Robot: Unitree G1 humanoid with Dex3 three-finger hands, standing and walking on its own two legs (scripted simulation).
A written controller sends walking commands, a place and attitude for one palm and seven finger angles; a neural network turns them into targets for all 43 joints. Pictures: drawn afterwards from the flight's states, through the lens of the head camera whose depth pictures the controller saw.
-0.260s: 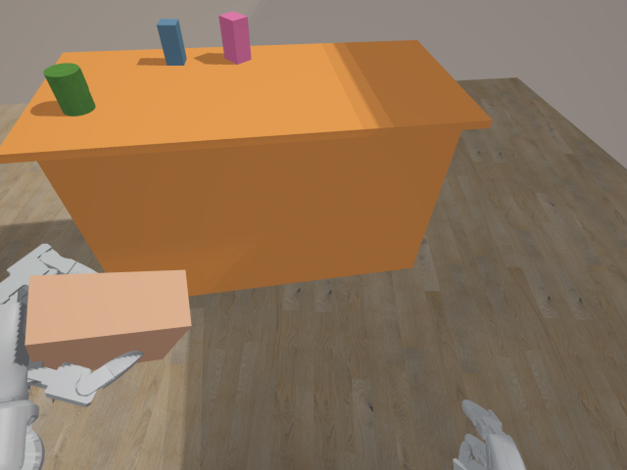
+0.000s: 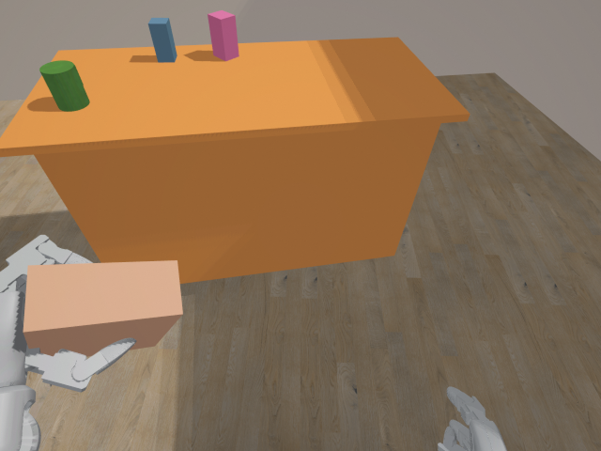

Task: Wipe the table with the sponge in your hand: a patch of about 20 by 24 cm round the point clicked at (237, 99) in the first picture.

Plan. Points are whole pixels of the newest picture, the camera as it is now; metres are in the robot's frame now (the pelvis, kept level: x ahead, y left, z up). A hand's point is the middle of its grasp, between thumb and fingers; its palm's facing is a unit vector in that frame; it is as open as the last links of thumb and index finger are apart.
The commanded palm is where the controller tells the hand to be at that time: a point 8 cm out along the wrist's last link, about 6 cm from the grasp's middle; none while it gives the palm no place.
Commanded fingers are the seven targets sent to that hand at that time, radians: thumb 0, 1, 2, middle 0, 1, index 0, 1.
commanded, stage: look at it before walking up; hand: left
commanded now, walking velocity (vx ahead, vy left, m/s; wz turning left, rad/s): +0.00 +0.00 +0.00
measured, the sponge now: (125, 311) +0.23 +0.20 +0.14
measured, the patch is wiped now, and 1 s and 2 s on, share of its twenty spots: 0.00 0.00 0.00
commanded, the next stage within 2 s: walk to a spot facing it in 0.14 s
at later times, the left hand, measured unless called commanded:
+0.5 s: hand (54, 331) +0.19 +0.26 +0.15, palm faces +0.41 -0.82 -0.40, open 9.9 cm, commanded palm +0.13 +0.30 +0.18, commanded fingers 0.00 0.10 1.30 -1.20 -1.60 -1.20 -1.60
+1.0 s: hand out of the picture +0.13 +0.30 +0.16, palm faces +0.65 -0.64 -0.41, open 9.9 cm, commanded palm +0.06 +0.32 +0.18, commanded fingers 0.00 0.10 1.30 -1.20 -1.60 -1.20 -1.60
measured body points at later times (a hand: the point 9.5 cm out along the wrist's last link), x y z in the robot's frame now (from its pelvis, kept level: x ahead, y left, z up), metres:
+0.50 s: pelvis -0.01 +0.01 -0.01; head +0.00 +0.02 +0.44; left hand +0.17 +0.30 +0.17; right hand +0.15 -0.22 -0.09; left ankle +0.03 +0.12 -0.74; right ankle +0.04 -0.13 -0.74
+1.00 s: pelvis +0.01 +0.00 +0.00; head +0.02 +0.02 +0.45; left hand +0.09 +0.33 +0.18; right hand +0.24 -0.19 -0.09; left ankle -0.01 +0.15 -0.71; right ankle -0.01 -0.11 -0.74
